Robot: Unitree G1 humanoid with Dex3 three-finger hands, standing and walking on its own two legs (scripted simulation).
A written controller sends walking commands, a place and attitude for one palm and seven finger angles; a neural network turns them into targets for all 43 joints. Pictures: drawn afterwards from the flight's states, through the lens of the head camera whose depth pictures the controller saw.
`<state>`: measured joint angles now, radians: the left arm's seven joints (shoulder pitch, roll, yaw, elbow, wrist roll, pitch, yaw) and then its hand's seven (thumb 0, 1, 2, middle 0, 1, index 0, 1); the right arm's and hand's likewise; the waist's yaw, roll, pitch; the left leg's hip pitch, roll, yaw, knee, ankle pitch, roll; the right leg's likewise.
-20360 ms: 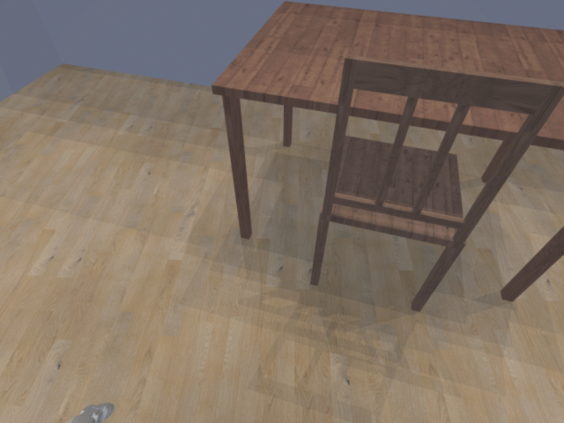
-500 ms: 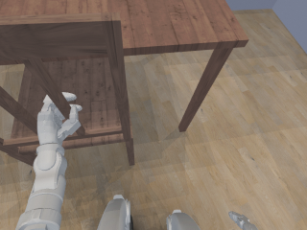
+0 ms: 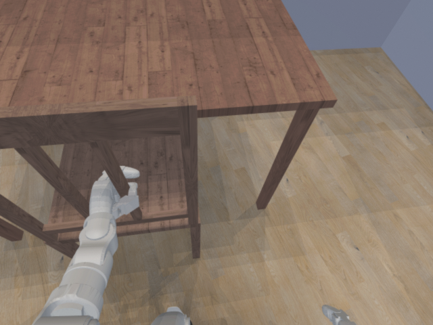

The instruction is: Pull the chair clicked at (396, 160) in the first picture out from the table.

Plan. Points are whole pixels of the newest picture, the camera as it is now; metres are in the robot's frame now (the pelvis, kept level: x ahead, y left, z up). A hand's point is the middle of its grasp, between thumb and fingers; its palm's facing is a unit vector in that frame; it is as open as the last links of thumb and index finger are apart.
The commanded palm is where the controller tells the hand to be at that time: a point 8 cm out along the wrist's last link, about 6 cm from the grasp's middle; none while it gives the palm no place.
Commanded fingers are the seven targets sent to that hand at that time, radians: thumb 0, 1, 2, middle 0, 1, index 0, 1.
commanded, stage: step backward, pulling the chair out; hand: left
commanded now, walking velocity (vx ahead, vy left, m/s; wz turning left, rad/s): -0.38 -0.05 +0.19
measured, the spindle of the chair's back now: (69, 192) +0.38 +0.30 -0.05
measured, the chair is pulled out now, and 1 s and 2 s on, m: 0.04 0.19 0.28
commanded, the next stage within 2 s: none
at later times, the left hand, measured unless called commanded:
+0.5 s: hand (150, 246) +0.27 +0.12 -0.04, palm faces +0.07 -0.98 -0.16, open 5.2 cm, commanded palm +0.25 +0.18 -0.04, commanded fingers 0.00 0.90 0.90 -0.50 -1.45 -0.50 -1.45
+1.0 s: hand (153, 265) +0.23 +0.12 -0.04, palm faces +0.10 -0.98 -0.18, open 5.3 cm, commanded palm +0.21 +0.16 -0.04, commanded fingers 0.00 0.90 0.90 -0.50 -1.45 -0.50 -1.45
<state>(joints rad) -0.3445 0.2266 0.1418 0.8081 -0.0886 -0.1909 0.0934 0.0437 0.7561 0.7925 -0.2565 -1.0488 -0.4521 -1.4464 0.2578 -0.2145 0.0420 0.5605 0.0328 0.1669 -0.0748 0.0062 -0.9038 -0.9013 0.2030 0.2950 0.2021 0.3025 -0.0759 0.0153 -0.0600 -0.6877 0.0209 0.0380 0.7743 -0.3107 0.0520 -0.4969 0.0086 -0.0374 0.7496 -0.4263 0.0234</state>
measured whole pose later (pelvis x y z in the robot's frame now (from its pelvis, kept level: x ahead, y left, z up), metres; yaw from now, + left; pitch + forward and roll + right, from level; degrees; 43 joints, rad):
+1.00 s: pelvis -0.11 -0.04 +0.01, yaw +3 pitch +0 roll -3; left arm -0.46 0.18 0.05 0.96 -0.10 -0.19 0.08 0.05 0.68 0.83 -0.28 -1.12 -0.49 -1.45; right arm 0.20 -0.21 0.03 0.70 0.01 -0.03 -0.09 0.01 -0.90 -0.90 0.20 0.30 0.20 0.30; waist -0.05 0.11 0.22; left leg -0.50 0.05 -0.05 0.54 -0.07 0.00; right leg -0.31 0.06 -0.07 0.56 -0.23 -0.03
